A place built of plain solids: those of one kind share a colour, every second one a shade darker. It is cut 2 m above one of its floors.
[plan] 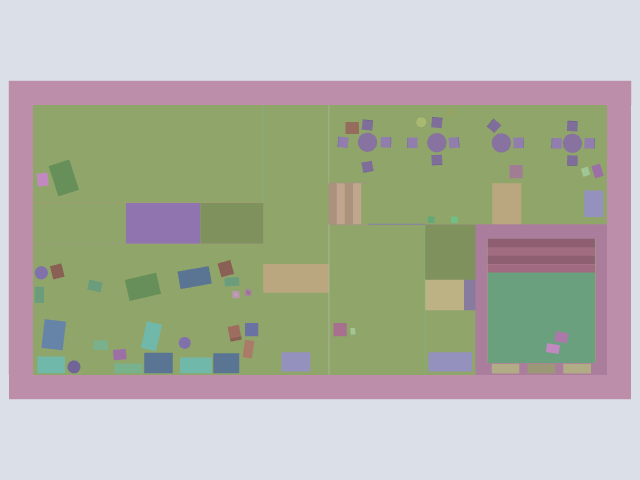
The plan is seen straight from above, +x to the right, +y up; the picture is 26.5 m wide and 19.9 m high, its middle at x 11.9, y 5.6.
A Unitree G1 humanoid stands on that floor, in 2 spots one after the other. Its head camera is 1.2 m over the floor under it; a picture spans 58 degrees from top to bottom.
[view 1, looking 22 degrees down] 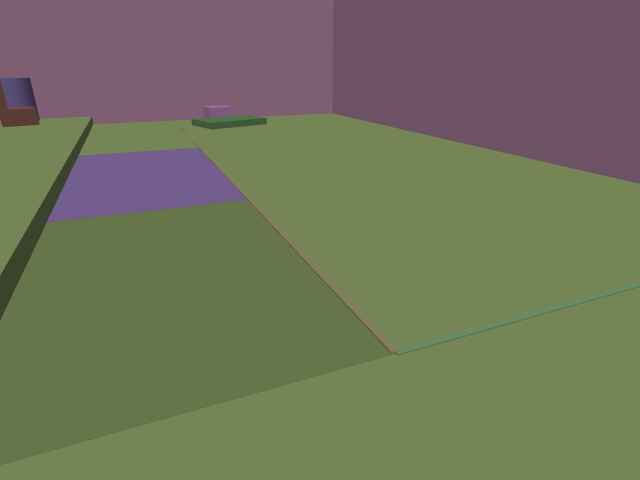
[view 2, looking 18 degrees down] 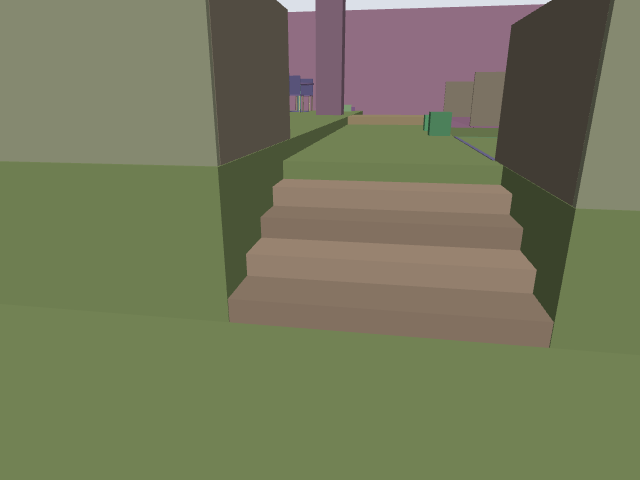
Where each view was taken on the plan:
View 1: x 10.90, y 6.21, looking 157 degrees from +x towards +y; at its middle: floor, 3.19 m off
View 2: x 10.17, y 7.10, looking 9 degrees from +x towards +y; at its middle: step_tread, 2.94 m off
